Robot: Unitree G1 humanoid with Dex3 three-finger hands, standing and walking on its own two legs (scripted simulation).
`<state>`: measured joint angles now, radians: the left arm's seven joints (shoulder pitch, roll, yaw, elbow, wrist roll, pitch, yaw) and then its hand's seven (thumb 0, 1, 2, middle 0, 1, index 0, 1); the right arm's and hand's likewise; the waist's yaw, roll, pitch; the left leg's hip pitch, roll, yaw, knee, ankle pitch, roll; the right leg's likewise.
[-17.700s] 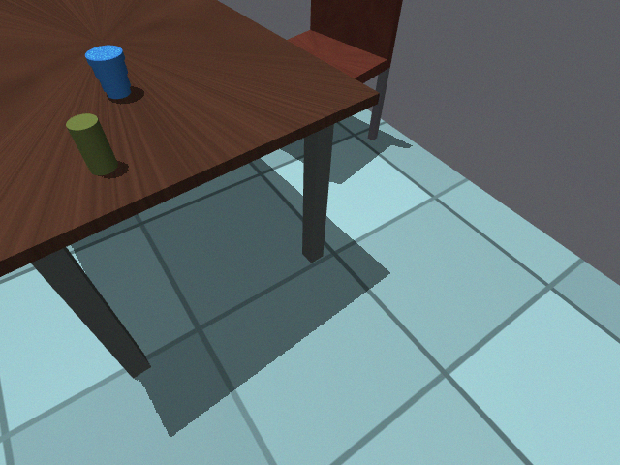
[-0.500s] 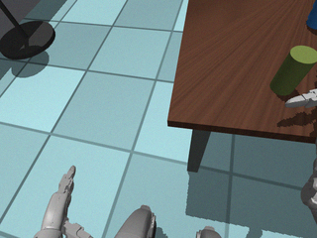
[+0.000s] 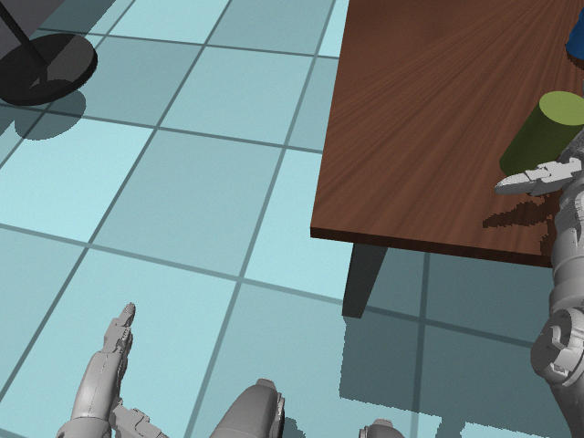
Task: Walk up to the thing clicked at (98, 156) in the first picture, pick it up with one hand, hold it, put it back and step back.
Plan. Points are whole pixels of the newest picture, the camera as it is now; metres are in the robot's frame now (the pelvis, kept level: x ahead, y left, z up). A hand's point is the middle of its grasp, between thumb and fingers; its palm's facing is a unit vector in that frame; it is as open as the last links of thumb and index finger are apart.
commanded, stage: close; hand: right
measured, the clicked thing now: (540, 140) +0.52 -0.22 +0.09
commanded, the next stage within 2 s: settle in 0.60 s
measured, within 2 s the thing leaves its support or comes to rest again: leaves its support in 0.88 s
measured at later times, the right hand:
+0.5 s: hand (542, 128) +0.52 -0.22 +0.11, palm faces +0.15 +0.99 +0.03, open 11.0 cm
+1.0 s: hand (549, 113) +0.52 -0.22 +0.12, palm faces +0.15 +0.99 +0.02, open 7.9 cm
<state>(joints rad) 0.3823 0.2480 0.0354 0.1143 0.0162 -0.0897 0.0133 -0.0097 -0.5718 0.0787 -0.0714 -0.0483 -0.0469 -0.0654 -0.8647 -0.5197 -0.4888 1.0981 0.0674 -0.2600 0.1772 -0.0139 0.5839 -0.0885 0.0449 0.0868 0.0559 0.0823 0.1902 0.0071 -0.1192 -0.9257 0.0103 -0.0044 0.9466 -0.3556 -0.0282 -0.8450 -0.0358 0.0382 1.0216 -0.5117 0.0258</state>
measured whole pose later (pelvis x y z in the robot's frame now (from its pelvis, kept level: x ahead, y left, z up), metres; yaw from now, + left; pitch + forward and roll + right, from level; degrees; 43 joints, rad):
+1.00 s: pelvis -0.01 +0.00 +0.00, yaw +0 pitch +19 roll +2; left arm 0.35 0.24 -0.02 0.15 0.02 -0.08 0.02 -0.01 -0.53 0.05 -0.06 -0.05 -0.06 -0.04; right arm -0.99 -0.58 -0.47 1.18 0.04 -0.22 0.14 -0.01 0.14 -1.10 0.83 1.16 0.84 1.14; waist 0.21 0.00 -0.12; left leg -0.91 0.00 0.00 0.91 -0.33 -0.03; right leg -0.84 -0.04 0.04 1.01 -0.49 0.02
